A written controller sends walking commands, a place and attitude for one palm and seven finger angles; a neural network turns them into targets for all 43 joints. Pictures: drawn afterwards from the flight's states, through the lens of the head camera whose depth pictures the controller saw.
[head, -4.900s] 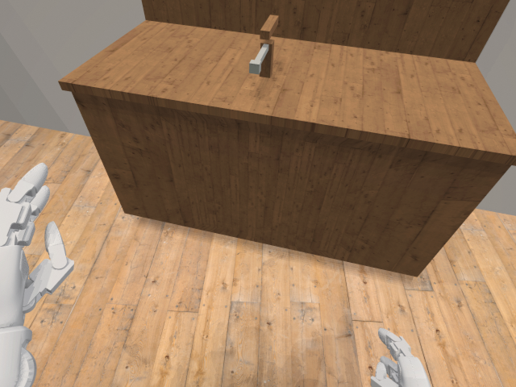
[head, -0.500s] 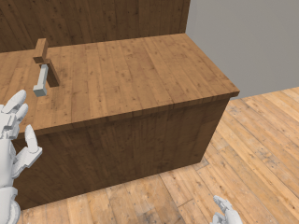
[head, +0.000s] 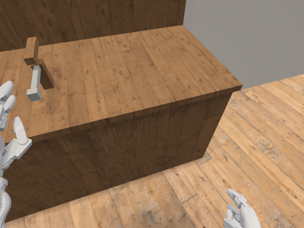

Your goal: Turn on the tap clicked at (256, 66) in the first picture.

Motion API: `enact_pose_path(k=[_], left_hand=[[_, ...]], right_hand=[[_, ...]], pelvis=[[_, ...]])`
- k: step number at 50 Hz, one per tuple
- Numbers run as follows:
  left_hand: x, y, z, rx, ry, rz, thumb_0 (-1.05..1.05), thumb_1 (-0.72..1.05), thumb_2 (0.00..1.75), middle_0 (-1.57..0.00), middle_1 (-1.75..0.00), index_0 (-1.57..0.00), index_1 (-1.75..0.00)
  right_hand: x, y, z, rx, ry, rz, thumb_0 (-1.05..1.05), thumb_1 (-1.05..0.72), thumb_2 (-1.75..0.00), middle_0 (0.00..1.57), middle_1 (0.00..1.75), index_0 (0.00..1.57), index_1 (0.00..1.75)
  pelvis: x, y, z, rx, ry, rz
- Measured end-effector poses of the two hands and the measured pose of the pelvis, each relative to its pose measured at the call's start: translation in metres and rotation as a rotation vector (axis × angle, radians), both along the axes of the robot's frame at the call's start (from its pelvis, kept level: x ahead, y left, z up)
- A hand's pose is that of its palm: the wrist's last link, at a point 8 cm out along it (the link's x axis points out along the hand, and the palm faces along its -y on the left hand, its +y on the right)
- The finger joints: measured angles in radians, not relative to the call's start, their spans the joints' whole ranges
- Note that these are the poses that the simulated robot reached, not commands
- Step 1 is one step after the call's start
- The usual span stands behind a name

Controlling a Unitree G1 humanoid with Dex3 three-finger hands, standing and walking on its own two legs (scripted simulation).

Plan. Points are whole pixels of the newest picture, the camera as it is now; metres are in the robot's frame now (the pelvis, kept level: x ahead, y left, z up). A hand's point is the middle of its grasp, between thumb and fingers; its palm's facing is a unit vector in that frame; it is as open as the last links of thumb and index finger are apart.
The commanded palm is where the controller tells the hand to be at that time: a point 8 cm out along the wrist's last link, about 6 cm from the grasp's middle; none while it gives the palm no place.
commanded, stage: look again from close up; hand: left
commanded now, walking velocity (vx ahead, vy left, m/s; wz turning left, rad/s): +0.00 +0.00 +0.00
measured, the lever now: (34, 94) +0.44 +0.39 +0.09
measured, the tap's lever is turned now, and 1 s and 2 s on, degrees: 0 0 0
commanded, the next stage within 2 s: shuffle to correct the standing spot in 0.10 s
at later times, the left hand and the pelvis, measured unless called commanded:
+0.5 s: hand (35, 128) +0.28 +0.28 +0.15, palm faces +0.38 -0.85 -0.38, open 7.4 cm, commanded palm +0.22 +0.31 +0.18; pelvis +0.06 +0.03 -0.01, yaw +1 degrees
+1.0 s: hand (37, 111) +0.31 +0.28 +0.17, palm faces +0.38 -0.83 -0.40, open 7.4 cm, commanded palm +0.25 +0.32 +0.18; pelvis +0.09 +0.04 -0.01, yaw +1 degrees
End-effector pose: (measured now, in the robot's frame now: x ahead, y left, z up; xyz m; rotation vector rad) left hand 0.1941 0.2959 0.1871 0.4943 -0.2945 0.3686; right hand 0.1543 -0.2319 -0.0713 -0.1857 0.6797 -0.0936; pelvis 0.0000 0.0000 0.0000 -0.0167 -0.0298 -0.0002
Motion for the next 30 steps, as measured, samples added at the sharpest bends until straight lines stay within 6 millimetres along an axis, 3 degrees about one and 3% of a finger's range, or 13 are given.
enact_pose_path(k=[3,6,9,12,17,21,26,30], left_hand=[[-0.006,-0.018,-0.034,-0.060,0.151,-0.075,0.01,0.90,0.90,-0.20,-0.30,-0.20,-0.30],[-0.006,-0.013,-0.052,-0.090,0.203,-0.073,0.01,0.89,0.90,-0.21,-0.30,-0.21,-0.30],[0.002,0.007,-0.045,-0.083,0.137,-0.011,0.01,0.89,0.90,-0.22,-0.31,-0.22,-0.30],[0.013,0.021,-0.024,-0.066,0.018,0.043,0.02,0.89,0.90,-0.22,-0.31,-0.22,-0.30],[0.028,0.015,0.005,-0.045,-0.118,-0.002,0.01,0.89,0.90,-0.21,-0.30,-0.21,-0.30],[0.039,0.011,-0.004,-0.046,-0.059,-0.053,0.01,0.90,0.90,-0.21,-0.30,-0.21,-0.30],[0.048,0.027,-0.028,-0.054,0.050,-0.011,0.01,0.89,0.90,-0.21,-0.30,-0.21,-0.30],[0.052,0.034,-0.027,-0.059,0.031,0.025,0.01,0.89,0.90,-0.21,-0.30,-0.21,-0.30]], right_hand=[[0.002,0.009,0.002,-0.001,0.000,-0.012,0.01,-0.91,-0.90,0.20,0.30,0.20,0.30],[0.006,0.019,0.005,-0.030,0.032,0.011,0.01,-0.91,-0.90,0.20,0.30,0.20,0.30],[0.015,0.028,0.008,-0.059,0.053,0.060,0.01,-0.91,-0.90,0.20,0.30,0.20,0.30],[0.031,0.035,0.010,-0.068,0.044,0.107,0.01,-0.91,-0.90,0.20,0.30,0.20,0.30],[0.061,0.044,0.016,-0.056,-0.016,0.121,0.01,-0.91,-0.90,0.20,0.30,0.20,0.30],[0.079,0.046,0.019,-0.043,-0.056,0.080,0.01,-0.91,-0.90,0.20,0.30,0.20,0.30],[0.089,0.045,0.012,-0.043,-0.036,0.044,0.01,-0.91,-0.90,0.20,0.30,0.20,0.30],[0.090,0.045,0.003,-0.055,0.010,0.055,0.01,-0.91,-0.90,0.20,0.30,0.20,0.30]], pelvis=[[0.008,0.006,0.001,0.002,0.004,-0.004],[0.015,0.006,0.002,0.002,0.008,0.001],[0.018,0.006,0.002,0.000,0.011,0.010],[0.023,0.008,0.003,-0.006,0.013,0.017],[0.037,0.017,0.002,-0.016,0.025,0.014],[0.051,0.024,-0.001,-0.014,0.034,0.011],[0.065,0.028,-0.006,-0.009,0.035,0.019],[0.071,0.029,-0.010,-0.013,0.029,0.028]])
